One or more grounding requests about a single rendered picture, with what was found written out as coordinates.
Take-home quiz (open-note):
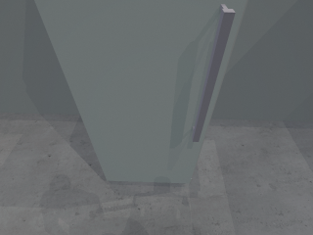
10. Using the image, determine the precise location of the handle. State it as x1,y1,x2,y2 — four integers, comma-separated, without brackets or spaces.
192,4,236,142

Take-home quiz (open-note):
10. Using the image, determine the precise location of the fridge door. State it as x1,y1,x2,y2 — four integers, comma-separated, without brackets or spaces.
34,0,246,184

